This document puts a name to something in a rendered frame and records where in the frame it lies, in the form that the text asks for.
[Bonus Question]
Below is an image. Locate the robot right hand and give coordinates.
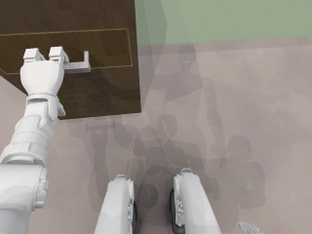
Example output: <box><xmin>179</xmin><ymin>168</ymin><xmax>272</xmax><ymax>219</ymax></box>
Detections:
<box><xmin>238</xmin><ymin>221</ymin><xmax>264</xmax><ymax>234</ymax></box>

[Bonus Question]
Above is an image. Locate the left robot upper arm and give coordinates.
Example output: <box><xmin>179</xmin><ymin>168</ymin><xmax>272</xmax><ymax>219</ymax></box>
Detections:
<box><xmin>0</xmin><ymin>164</ymin><xmax>50</xmax><ymax>234</ymax></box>

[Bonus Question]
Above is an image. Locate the robot left hand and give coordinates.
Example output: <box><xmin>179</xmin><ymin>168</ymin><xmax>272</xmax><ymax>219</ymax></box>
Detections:
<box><xmin>19</xmin><ymin>46</ymin><xmax>69</xmax><ymax>117</ymax></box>

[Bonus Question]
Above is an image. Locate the drawer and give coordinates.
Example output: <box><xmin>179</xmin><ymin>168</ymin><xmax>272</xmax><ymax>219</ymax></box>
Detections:
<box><xmin>0</xmin><ymin>27</ymin><xmax>131</xmax><ymax>74</ymax></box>

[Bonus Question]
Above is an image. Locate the robot right shin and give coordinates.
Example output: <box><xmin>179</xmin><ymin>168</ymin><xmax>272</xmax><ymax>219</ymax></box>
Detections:
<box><xmin>175</xmin><ymin>168</ymin><xmax>200</xmax><ymax>225</ymax></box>

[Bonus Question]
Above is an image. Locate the left robot forearm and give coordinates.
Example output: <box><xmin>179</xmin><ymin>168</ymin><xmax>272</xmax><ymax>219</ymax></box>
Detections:
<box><xmin>0</xmin><ymin>94</ymin><xmax>59</xmax><ymax>168</ymax></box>

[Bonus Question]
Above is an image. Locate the handle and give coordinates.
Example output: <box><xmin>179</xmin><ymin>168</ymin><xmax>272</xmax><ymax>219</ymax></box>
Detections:
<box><xmin>62</xmin><ymin>51</ymin><xmax>91</xmax><ymax>74</ymax></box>

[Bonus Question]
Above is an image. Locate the cabinet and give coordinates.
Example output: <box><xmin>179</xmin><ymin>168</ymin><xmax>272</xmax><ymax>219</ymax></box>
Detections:
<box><xmin>0</xmin><ymin>0</ymin><xmax>141</xmax><ymax>120</ymax></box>

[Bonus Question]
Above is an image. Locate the robot left thigh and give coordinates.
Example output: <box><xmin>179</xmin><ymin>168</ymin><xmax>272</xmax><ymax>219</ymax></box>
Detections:
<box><xmin>94</xmin><ymin>177</ymin><xmax>135</xmax><ymax>234</ymax></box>

